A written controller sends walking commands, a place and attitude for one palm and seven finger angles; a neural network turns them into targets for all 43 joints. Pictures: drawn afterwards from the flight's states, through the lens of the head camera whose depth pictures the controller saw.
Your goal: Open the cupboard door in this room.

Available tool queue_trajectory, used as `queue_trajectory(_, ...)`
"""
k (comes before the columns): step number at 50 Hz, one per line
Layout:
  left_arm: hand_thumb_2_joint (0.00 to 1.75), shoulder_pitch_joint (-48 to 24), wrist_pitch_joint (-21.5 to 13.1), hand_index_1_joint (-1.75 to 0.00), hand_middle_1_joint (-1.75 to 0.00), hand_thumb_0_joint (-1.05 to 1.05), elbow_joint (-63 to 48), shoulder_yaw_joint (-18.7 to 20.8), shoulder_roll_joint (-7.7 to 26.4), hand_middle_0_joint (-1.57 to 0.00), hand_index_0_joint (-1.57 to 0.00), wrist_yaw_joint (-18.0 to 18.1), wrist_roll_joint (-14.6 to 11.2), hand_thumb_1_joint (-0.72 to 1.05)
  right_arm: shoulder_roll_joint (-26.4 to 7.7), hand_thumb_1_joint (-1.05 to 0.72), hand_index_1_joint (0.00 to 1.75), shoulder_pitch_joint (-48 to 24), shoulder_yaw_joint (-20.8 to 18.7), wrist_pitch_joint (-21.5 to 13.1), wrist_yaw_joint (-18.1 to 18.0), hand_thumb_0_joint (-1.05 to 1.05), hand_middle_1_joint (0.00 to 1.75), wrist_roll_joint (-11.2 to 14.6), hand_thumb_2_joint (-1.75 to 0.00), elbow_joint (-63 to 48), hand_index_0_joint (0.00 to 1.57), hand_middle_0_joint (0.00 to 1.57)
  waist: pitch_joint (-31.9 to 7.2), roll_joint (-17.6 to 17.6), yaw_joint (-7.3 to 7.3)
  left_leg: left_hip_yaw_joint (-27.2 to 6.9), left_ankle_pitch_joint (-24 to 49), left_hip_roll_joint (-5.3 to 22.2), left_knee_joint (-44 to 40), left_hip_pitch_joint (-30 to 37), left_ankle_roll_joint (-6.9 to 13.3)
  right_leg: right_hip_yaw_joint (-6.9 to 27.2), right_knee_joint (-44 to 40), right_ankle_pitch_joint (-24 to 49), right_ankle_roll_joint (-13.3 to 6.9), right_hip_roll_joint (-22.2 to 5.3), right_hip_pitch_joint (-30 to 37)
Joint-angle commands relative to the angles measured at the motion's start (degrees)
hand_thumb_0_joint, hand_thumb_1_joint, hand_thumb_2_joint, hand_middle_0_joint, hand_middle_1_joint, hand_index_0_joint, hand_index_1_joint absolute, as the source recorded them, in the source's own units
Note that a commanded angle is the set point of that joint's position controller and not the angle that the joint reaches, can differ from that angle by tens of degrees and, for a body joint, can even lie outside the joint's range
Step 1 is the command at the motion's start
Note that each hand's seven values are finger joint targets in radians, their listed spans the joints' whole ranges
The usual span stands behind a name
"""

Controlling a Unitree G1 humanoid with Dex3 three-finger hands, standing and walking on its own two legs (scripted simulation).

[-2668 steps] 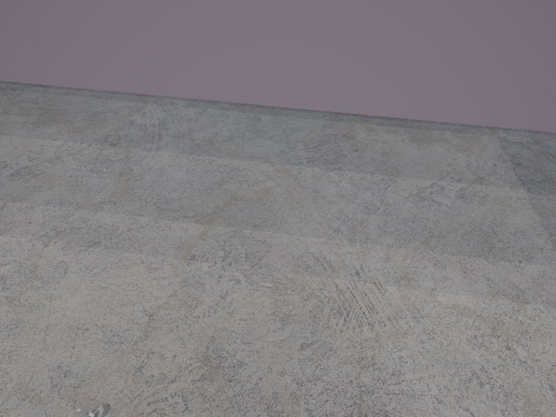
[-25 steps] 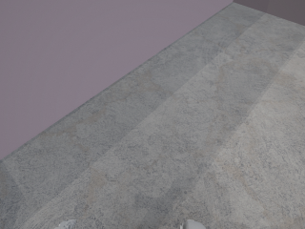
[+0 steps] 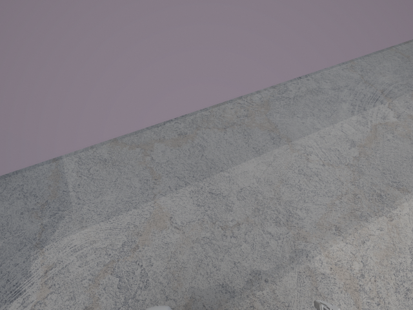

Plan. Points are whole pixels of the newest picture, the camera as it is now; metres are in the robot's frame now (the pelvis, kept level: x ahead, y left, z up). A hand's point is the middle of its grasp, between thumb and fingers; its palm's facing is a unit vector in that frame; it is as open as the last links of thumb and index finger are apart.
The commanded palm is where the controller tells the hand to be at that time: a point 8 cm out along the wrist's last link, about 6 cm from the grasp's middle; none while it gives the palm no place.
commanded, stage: turn to face it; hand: left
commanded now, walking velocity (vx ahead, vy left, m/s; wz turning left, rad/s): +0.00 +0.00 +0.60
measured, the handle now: out of the picture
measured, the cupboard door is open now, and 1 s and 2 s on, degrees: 46 46 46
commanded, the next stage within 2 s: none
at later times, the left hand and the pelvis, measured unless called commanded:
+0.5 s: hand out of the picture +0.06 +0.17 -0.13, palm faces +0.26 -0.92 -0.29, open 7.4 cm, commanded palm none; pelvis +0.02 -0.05 +0.01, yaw +17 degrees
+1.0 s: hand out of the picture -0.03 +0.20 -0.15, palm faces +0.58 -0.77 -0.26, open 7.4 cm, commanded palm none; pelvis +0.03 -0.02 +0.01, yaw +34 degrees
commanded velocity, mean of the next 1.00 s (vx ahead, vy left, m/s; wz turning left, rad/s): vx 0.00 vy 0.00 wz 0.60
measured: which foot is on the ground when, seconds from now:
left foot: down 0.00-0.38, up 0.40-0.76, down 0.78-1.00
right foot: down 0.00-0.00, up 0.02-0.36, down 0.38-0.78, up 0.80-1.00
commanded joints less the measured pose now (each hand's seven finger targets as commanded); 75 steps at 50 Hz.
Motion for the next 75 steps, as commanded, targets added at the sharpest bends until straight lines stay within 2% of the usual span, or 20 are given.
queue_trajectory(1,0.90,-6.20,0.60,-0.30,-0.30,0.00,-8.91,1.31,6.38,-0.20,-0.20,0.61,-0.22,0.90,-15.95,-0.90,0.30,13.81,-3.69,-1.69,-1.38,0.00,0.30,-0.61,-0.90,-0.84,0.20,0.20,-13.59,13.25,-6.75,-28.15,34.34,24.39,-12.32,18.42,15.73,15.16,26.58,-15.61,3.39,2.70,-20.58)
queue_trajectory(6,0.90,-3.39,1.27,-0.30,-0.30,0.00,-4.11,1.78,5.54,-0.20,-0.20,-0.25,-0.35,0.90,-10.68,-0.90,0.30,3.33,-1.99,-2.61,-2.65,0.00,0.30,-0.80,-0.90,-3.72,0.20,0.20,-7.24,9.83,-0.75,-17.11,25.48,12.30,-14.39,7.69,9.50,18.10,25.97,-0.30,4.15,4.22,-17.87)
queue_trajectory(16,0.90,0.72,0.08,-0.30,-0.30,0.00,-4.61,1.42,4.84,-0.20,-0.20,0.15,-0.97,0.90,-10.89,-0.90,0.30,1.16,-2.96,-1.51,-2.22,0.00,0.30,-0.73,-0.90,-4.54,0.20,0.20,-8.53,10.74,1.29,-21.98,19.24,8.62,-8.55,-0.39,7.88,14.98,-7.04,5.89,3.06,10.08,2.27)
queue_trajectory(17,0.90,3.30,-0.59,-0.30,-0.30,0.00,-4.27,1.91,6.55,-0.20,-0.20,0.38,-0.80,0.90,-9.92,-0.90,0.30,0.63,-2.84,-1.54,-2.01,0.00,0.30,-0.32,-0.90,-4.87,0.20,0.20,-9.16,7.18,2.81,-20.49,14.87,5.83,-4.81,-4.49,5.33,16.44,-15.51,11.39,2.60,8.21,9.18)
queue_trajectory(19,0.90,5.15,-1.06,-0.30,-0.30,0.00,-4.28,3.05,14.56,-0.20,-0.20,1.14,0.29,0.90,-4.91,-0.90,0.30,0.41,-2.30,-1.64,-1.42,0.00,0.30,0.11,-0.90,-6.74,0.20,0.20,-8.74,-15.90,4.15,-7.12,-19.75,-6.02,22.01,-18.66,-1.41,39.90,-24.52,20.04,-8.36,-17.95,13.85)
queue_trajectory(20,0.90,3.51,-1.42,-0.30,-0.30,0.00,-4.36,2.53,12.11,-0.20,-0.20,1.46,-0.21,0.90,-7.15,-0.90,0.30,0.88,-2.71,-1.00,-1.48,0.00,0.30,-0.51,-0.90,-5.36,0.20,0.20,-7.78,-15.91,3.04,-11.22,-18.35,-2.49,32.26,-17.67,-0.93,39.47,-24.33,20.59,-10.00,-17.55,7.98)
queue_trajectory(24,0.90,-3.93,-1.40,-0.30,-0.30,0.00,-6.20,0.99,6.61,-0.20,-0.20,1.54,-0.34,0.90,-4.02,-0.90,0.30,2.26,-1.88,0.12,-0.22,0.00,0.30,-0.41,-0.90,-2.40,0.20,0.20,-5.62,-8.51,-1.34,-7.38,-6.17,0.29,37.13,-16.53,-3.02,19.30,-20.21,30.04,-6.12,-7.57,6.27)
queue_trajectory(34,0.90,3.93,-1.15,-0.30,-0.30,0.00,-2.89,2.88,10.52,-0.20,-0.20,1.30,0.23,0.90,-2.02,-0.90,0.30,-3.85,-0.42,-0.74,0.08,0.00,0.30,0.17,-0.90,-3.64,0.20,0.20,-7.72,-10.08,2.91,0.55,-9.72,-0.56,8.82,-8.22,-1.86,12.32,-13.53,44.69,-6.95,-11.43,14.54)
queue_trajectory(37,0.90,2.59,-1.09,-0.30,-0.30,0.00,-2.60,3.23,11.10,-0.20,-0.20,0.80,-0.21,0.90,-3.94,-0.90,0.30,1.20,-0.89,-1.49,-0.08,0.00,0.30,-0.16,-0.90,-3.02,0.20,0.20,-10.73,-7.11,-0.46,1.70,0.07,-1.69,-5.87,3.69,-0.50,8.13,-4.31,41.95,-3.38,-10.27,10.28)
queue_trajectory(38,0.90,1.93,-0.93,-0.30,-0.30,0.00,-3.49,3.08,10.18,-0.20,-0.20,0.48,-0.79,0.90,-7.90,-0.90,0.30,5.70,-1.88,-1.98,-0.26,0.00,0.30,-0.52,-0.90,-2.11,0.20,0.20,-13.86,0.30,-3.29,-3.68,13.10,3.23,-10.47,15.57,2.00,6.14,5.81,32.42,-0.51,-8.07,1.08)
queue_trajectory(39,0.90,-0.03,-0.63,-0.30,-0.30,0.00,-6.30,1.90,5.78,-0.20,-0.20,-0.16,-1.21,0.90,-15.13,-0.90,0.30,9.91,-3.82,-2.21,-0.75,0.00,0.30,-0.98,-0.90,-1.73,0.20,0.20,-14.87,19.48,-5.77,-27.44,37.88,20.71,-11.57,24.57,11.32,6.18,19.89,-10.11,4.03,1.55,-17.76)
queue_trajectory(40,0.90,-4.11,0.34,-0.30,-0.30,0.00,-8.46,1.25,6.26,-0.20,-0.20,0.53,-0.41,0.90,-16.76,-0.90,0.30,13.30,-3.78,-1.48,-1.07,0.00,0.30,-0.52,-0.90,-0.55,0.20,0.20,-14.51,14.39,-6.82,-27.64,39.87,25.11,-11.71,20.53,15.62,13.75,25.27,-16.71,3.12,2.60,-19.19)
queue_trajectory(46,0.90,-2.31,1.31,-0.30,-0.30,0.00,-3.88,1.81,5.56,-0.20,-0.20,-0.17,-0.41,0.90,-10.57,-0.90,0.30,3.23,-1.71,-2.70,-2.71,0.00,0.30,-0.72,-0.90,-3.49,0.20,0.20,-7.70,9.46,-0.46,-16.54,29.37,12.18,-14.23,9.58,9.69,18.29,25.33,-0.12,4.27,4.09,-17.23)
queue_trajectory(53,0.90,-4.28,1.14,-0.30,-0.30,0.00,-5.65,1.30,4.65,-0.20,-0.20,-0.05,-0.74,0.90,-11.04,-0.90,0.30,3.24,-2.47,-1.95,-2.27,0.00,0.30,-1.09,-0.90,-3.43,0.20,0.20,-6.81,10.95,-0.85,-20.41,21.09,10.50,-13.21,4.50,9.73,16.44,7.71,-1.36,3.93,7.82,-8.52)
queue_trajectory(57,0.90,2.39,-0.31,-0.30,-0.30,0.00,-4.69,1.81,5.98,-0.20,-0.20,0.33,-0.94,0.90,-10.24,-0.90,0.30,0.44,-2.78,-1.57,-2.12,0.00,0.30,-0.42,-0.90,-4.43,0.20,0.20,-9.00,9.39,2.69,-21.68,17.74,6.60,-5.98,-3.27,6.22,15.88,-13.17,10.53,2.78,9.12,7.91)
queue_trajectory(58,0.90,4.54,-1.03,-0.30,-0.30,0.00,-4.25,2.60,9.52,-0.20,-0.20,0.83,-0.30,0.90,-7.12,-0.90,0.30,1.51,-2.56,-1.66,-1.81,0.00,0.30,0.10,-0.90,-4.93,0.20,0.20,-10.76,-0.89,3.54,-17.03,5.59,1.31,2.44,-11.41,2.55,24.25,-20.81,12.09,0.44,-0.21,16.85)
queue_trajectory(59,0.90,5.07,-1.18,-0.30,-0.30,0.00,-4.21,3.35,14.31,-0.20,-0.20,1.23,0.36,0.90,-4.03,-0.90,0.30,1.56,-2.09,-1.81,-1.54,0.00,0.30,0.24,-0.90,-6.05,0.20,0.20,-9.84,-16.63,4.05,-6.99,-17.92,-6.87,18.32,-19.25,-1.66,39.38,-23.79,21.08,-6.89,-16.22,18.17)
queue_trajectory(61,0.90,0.65,-1.12,-0.30,-0.30,0.00,-5.10,2.26,10.88,-0.20,-0.20,1.54,-0.36,0.90,-6.34,-0.90,0.30,1.09,-2.84,-0.74,-1.41,0.00,0.30,-0.39,-0.90,-4.27,0.20,0.20,-6.73,-12.65,1.80,-10.88,-15.58,-1.95,36.92,-17.55,-1.39,36.52,-23.57,20.69,-9.94,-15.21,7.04)
queue_trajectory(63,0.90,-4.70,-1.02,-0.30,-0.30,0.00,-6.29,1.25,7.21,-0.20,-0.20,1.58,-0.41,0.90,-4.61,-0.90,0.30,2.60,-2.27,-0.03,-0.54,0.00,0.30,-0.47,-0.90,-2.42,0.20,0.20,-4.87,-7.89,-1.32,-8.84,-7.48,0.16,39.55,-16.87,-2.49,22.70,-21.25,25.56,-7.05,-9.23,5.46)
queue_trajectory(75,0.90,4.08,-1.12,-0.30,-0.30,0.00,-2.57,2.82,10.60,-0.20,-0.20,1.17,0.21,0.90,-2.02,-0.90,0.30,-3.53,-0.37,-0.73,0.09,0.00,0.30,0.10,-0.90,-3.27,0.20,0.20,-7.60,-10.08,2.98,0.78,-9.84,-0.51,8.89,-8.32,-1.84,11.34,-13.88,43.80,-6.88,-11.90,14.42)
